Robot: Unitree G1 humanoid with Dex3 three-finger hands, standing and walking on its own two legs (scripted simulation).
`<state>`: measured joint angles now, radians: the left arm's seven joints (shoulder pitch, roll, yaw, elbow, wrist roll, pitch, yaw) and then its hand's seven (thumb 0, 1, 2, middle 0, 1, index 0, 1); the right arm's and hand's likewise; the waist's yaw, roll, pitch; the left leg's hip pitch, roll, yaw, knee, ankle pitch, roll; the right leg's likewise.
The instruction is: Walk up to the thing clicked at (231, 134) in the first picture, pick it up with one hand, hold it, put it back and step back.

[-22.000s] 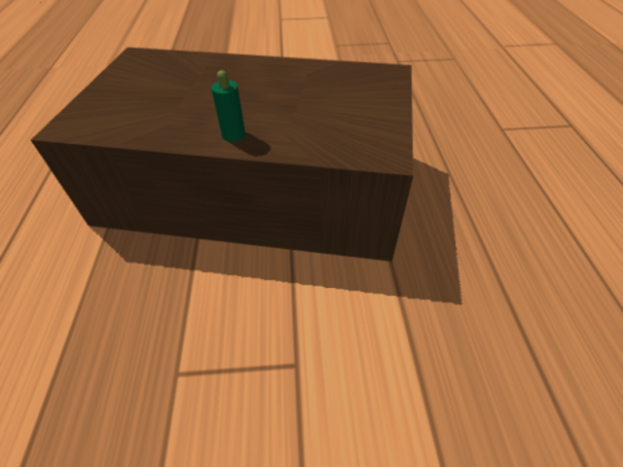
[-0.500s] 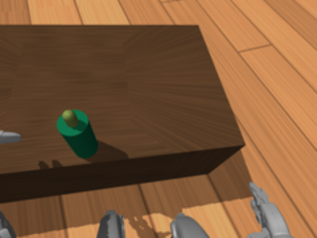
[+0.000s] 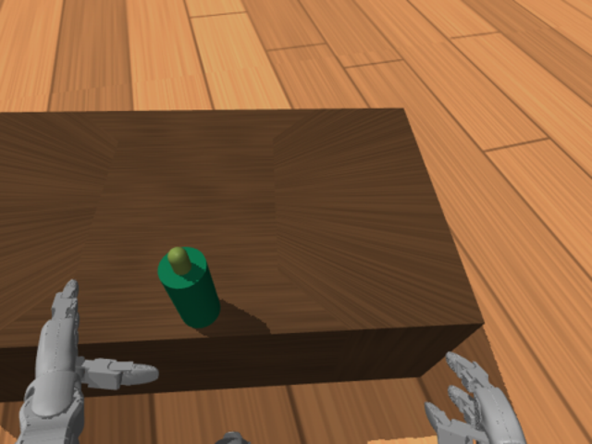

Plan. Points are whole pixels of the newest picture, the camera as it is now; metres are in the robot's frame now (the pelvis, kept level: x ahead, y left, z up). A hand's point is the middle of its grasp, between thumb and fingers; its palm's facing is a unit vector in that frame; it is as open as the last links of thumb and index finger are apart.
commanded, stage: home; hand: left
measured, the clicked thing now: (189, 284) +0.42 +0.20 -0.16
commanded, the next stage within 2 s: none
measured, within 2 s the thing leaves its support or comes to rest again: neither
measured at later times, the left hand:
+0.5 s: hand out of the picture +0.15 +0.16 -0.06, palm faces +0.13 -0.96 -0.25, open 17.2 cm
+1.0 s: hand (176, 433) +0.17 +0.16 -0.06, palm faces +0.13 -0.96 -0.23, open 17.3 cm
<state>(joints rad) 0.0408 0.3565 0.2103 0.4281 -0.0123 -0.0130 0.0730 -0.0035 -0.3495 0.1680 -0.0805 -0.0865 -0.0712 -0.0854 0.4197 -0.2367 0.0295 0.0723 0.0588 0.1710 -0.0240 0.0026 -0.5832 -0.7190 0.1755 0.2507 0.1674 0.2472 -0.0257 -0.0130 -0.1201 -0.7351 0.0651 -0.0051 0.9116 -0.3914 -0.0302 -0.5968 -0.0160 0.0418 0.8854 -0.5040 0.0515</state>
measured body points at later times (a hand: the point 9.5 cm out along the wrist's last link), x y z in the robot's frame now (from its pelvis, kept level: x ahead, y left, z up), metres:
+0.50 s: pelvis -0.02 -0.02 -0.01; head +0.02 -0.03 +0.44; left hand +0.14 +0.21 -0.04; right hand +0.15 -0.25 -0.04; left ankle +0.03 +0.13 -0.69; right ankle -0.04 -0.16 -0.69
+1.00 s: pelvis -0.01 -0.02 -0.01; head +0.03 -0.02 +0.44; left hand +0.16 +0.21 -0.04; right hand +0.16 -0.24 -0.04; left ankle +0.03 +0.13 -0.69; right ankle -0.04 -0.16 -0.69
